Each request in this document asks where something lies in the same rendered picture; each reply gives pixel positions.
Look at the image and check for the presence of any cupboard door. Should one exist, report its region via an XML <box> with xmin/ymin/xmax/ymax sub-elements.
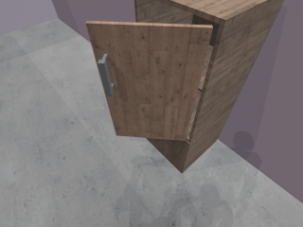
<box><xmin>85</xmin><ymin>21</ymin><xmax>213</xmax><ymax>141</ymax></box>

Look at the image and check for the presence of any handle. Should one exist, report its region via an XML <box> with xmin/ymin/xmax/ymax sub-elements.
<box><xmin>98</xmin><ymin>54</ymin><xmax>115</xmax><ymax>96</ymax></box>

